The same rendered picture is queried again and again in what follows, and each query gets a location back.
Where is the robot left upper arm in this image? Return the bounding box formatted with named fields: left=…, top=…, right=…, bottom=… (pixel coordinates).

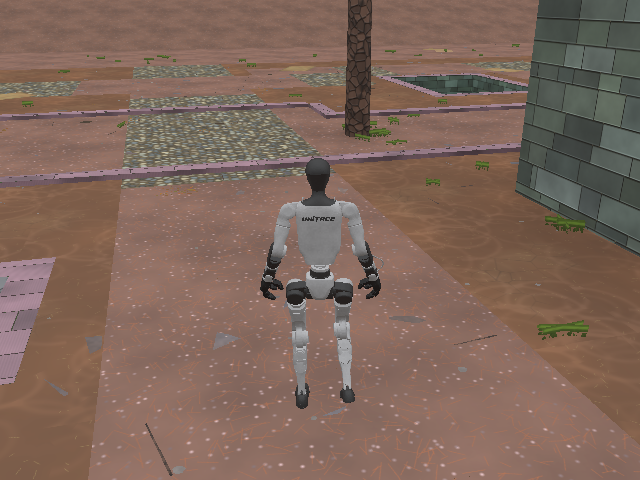
left=271, top=202, right=298, bottom=258

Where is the robot right upper arm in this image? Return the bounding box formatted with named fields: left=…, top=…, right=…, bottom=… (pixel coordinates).
left=339, top=201, right=368, bottom=257

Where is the right robot shin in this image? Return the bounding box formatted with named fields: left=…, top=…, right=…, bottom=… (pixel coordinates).
left=337, top=322, right=352, bottom=390

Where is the robot right hand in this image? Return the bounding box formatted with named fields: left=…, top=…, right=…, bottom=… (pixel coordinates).
left=358, top=277, right=381, bottom=299

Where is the robot left forearm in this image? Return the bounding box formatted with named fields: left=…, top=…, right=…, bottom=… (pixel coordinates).
left=262, top=242, right=282, bottom=282

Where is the robot left hand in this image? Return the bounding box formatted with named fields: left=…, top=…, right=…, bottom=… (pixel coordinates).
left=260, top=278, right=284, bottom=300

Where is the robot right forearm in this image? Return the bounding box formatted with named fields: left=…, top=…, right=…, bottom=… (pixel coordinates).
left=358, top=241, right=379, bottom=281

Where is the left robot foot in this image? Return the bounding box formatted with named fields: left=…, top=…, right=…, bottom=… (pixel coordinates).
left=295, top=383, right=310, bottom=409

